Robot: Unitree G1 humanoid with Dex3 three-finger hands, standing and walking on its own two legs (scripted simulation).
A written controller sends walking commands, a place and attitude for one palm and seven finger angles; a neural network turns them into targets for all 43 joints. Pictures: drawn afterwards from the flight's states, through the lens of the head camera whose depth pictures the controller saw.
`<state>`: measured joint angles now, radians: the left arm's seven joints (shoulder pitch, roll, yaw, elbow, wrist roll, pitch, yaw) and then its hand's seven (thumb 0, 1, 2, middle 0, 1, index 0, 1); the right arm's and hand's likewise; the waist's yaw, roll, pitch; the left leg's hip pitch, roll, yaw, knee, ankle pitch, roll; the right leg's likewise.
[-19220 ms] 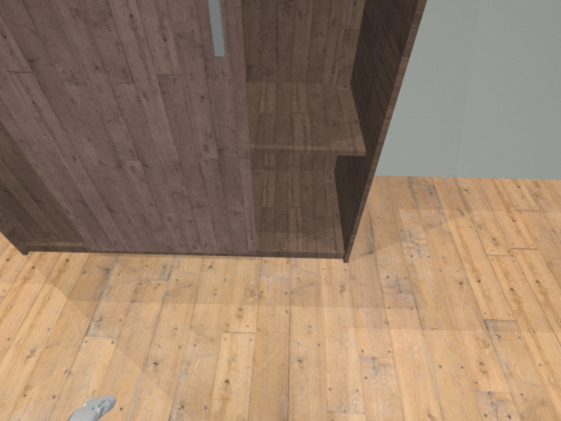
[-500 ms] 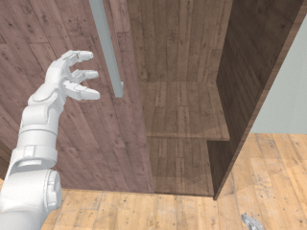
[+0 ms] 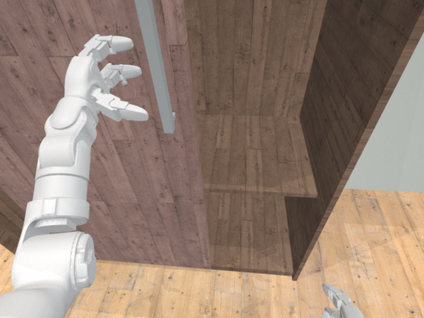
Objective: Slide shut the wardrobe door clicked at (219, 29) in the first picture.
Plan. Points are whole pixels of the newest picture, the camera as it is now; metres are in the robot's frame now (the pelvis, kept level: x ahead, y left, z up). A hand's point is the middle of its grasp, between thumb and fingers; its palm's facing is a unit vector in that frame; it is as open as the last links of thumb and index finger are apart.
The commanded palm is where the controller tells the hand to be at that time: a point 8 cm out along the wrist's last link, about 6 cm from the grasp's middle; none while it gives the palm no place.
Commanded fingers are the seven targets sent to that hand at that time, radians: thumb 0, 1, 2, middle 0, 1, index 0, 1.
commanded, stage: move the hooked fingers beside the handle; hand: left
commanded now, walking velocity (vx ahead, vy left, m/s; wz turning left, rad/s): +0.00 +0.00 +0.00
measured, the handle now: (160, 67) +0.48 +0.10 +0.27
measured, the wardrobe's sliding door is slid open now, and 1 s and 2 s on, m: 0.37 0.37 0.37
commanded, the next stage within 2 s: feel for the door with the fingertips in 0.12 s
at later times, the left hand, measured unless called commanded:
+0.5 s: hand (143, 94) +0.43 +0.13 +0.25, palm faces -0.08 -1.00 -0.03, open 14.0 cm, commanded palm +0.40 +0.19 +0.25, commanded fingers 0.00 -0.50 0.30 -0.30 -1.20 -0.30 -1.20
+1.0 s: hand (143, 88) +0.44 +0.13 +0.25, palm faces -0.05 -1.00 -0.02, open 13.9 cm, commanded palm +0.42 +0.18 +0.25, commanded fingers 0.00 -0.50 0.30 -0.30 -1.20 -0.30 -1.20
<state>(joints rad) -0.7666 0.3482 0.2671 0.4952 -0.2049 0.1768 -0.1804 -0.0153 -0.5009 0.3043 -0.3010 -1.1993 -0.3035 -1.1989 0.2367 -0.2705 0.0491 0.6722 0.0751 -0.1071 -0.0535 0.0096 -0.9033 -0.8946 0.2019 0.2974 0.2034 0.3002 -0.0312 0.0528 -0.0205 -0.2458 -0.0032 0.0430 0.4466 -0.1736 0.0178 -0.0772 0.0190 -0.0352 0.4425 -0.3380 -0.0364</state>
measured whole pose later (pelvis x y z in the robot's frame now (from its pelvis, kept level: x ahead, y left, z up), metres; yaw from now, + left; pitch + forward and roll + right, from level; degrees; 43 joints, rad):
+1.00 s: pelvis +0.00 +0.00 +0.00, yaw +1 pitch -1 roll +0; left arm -0.86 0.31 0.21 0.63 -0.21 0.26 -0.14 -0.01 -0.50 0.30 -0.33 -1.24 -0.31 -1.20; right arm 0.25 -0.29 0.03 0.70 0.08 -0.08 -0.05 0.01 -0.90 -0.89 0.20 0.30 0.20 0.30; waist -0.03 0.07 -0.03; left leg -0.26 -0.01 0.03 0.45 -0.17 0.02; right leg -0.09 0.02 -0.05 0.43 -0.34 -0.04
